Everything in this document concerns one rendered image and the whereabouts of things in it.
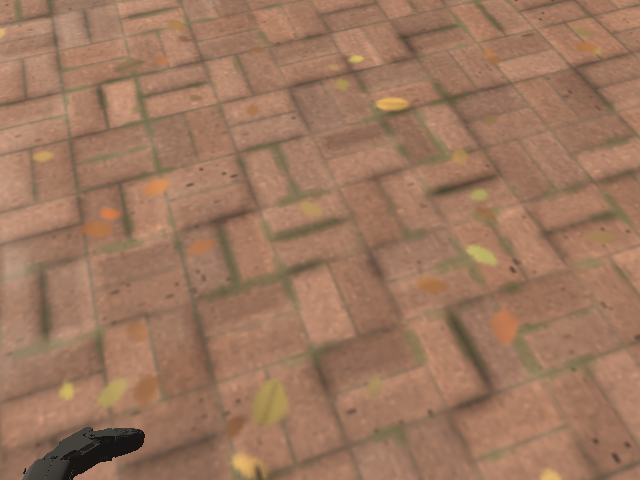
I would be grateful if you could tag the robot left hand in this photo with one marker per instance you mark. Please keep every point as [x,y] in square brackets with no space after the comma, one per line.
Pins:
[82,450]

